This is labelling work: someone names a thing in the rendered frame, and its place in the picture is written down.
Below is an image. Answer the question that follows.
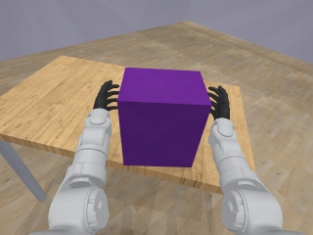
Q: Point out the right robot upper arm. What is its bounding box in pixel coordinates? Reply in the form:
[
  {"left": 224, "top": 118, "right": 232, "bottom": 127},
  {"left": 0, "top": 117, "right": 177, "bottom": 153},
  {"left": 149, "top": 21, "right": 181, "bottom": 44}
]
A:
[{"left": 221, "top": 188, "right": 305, "bottom": 235}]

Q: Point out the table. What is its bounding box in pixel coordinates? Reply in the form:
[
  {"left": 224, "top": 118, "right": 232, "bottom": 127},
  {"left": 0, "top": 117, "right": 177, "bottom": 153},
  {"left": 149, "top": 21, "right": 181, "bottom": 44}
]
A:
[{"left": 0, "top": 55, "right": 256, "bottom": 202}]

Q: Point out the robot right hand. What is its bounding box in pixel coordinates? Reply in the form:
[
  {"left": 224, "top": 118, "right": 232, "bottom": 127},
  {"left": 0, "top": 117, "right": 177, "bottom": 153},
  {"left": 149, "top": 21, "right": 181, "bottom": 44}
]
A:
[{"left": 207, "top": 85, "right": 230, "bottom": 120}]

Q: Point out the carton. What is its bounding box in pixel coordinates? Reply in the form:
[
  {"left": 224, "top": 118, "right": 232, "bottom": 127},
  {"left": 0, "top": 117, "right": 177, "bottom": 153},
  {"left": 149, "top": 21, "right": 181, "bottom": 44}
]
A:
[{"left": 116, "top": 68, "right": 212, "bottom": 167}]

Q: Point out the robot left hand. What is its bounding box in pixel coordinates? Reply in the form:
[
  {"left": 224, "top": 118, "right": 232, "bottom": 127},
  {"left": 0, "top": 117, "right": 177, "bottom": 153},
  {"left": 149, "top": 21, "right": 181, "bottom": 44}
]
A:
[{"left": 93, "top": 80, "right": 119, "bottom": 112}]

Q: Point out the right robot forearm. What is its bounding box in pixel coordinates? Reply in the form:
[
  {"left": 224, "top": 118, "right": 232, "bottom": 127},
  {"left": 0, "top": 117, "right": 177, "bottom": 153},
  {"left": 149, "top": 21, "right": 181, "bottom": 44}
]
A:
[{"left": 207, "top": 117, "right": 283, "bottom": 226}]

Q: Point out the left robot forearm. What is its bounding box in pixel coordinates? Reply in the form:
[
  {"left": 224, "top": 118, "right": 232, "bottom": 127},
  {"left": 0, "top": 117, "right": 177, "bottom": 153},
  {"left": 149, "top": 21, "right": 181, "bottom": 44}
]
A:
[{"left": 48, "top": 108, "right": 112, "bottom": 226}]

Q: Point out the left robot upper arm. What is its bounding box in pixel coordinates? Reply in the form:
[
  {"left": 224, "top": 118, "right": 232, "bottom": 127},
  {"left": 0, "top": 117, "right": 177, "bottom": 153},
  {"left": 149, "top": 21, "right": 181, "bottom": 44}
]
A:
[{"left": 28, "top": 186, "right": 110, "bottom": 235}]

